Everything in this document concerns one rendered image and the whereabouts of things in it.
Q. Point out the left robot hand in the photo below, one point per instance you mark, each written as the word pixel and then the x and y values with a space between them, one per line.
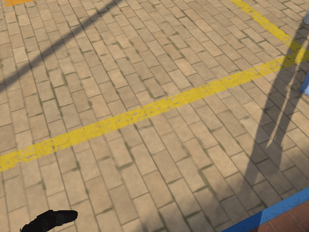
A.
pixel 50 219

